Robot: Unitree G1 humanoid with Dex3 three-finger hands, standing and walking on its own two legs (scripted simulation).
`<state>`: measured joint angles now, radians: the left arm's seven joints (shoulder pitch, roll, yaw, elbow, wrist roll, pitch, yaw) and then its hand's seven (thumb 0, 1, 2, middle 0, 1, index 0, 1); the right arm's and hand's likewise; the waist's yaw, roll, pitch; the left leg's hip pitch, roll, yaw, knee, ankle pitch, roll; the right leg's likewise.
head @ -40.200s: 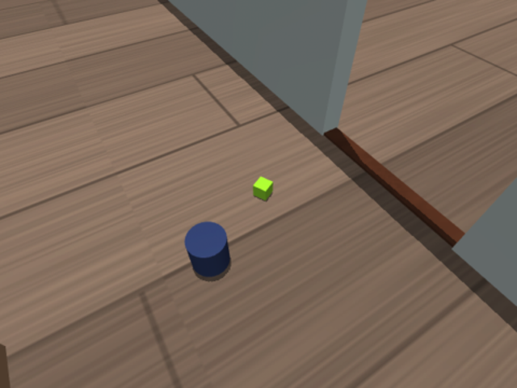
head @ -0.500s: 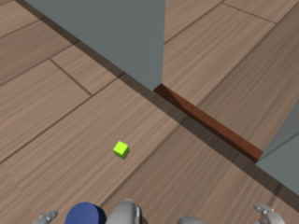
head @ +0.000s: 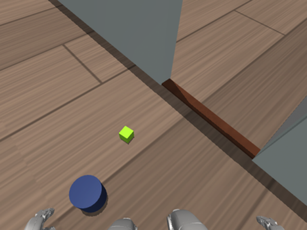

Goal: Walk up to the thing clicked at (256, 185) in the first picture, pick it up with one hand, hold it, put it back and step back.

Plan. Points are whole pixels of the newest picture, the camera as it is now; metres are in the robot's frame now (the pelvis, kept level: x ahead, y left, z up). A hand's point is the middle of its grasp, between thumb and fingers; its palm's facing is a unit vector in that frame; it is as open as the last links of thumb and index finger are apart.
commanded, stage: step back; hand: left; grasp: from above
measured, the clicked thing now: (126, 134) +0.73 +0.19 -0.73
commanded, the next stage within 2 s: stand in 1.98 s
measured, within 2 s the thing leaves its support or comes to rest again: neither
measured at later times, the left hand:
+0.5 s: hand out of the picture -0.08 +0.26 -0.14, palm faces +0.04 -0.90 -0.44, open 7.4 cm
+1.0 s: hand out of the picture -0.31 +0.23 -0.13, palm faces +0.02 -0.90 -0.45, open 7.4 cm
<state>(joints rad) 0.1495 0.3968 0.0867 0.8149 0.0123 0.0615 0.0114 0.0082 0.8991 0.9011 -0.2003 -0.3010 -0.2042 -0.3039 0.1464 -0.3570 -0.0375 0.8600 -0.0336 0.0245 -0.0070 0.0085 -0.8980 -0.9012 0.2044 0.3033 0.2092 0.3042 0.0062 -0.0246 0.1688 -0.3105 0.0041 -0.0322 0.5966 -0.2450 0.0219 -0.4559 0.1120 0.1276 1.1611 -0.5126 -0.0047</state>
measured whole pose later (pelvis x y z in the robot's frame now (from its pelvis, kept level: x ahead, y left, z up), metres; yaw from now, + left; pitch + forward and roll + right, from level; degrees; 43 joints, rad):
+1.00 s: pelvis -0.35 -0.05 +0.00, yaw +0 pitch -3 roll +2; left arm 0.25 0.36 0.07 0.93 0.05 0.01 0.00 0.01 0.90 0.90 -0.20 -0.30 -0.21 -0.30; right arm 0.18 -0.42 -0.06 0.91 -0.02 0.05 0.00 0.01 -0.90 -0.90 0.20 0.30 0.21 0.30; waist 0.04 0.04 0.10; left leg -0.46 -0.08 -0.13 1.02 -0.42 -0.03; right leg -0.26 -0.01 0.02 0.62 -0.32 -0.03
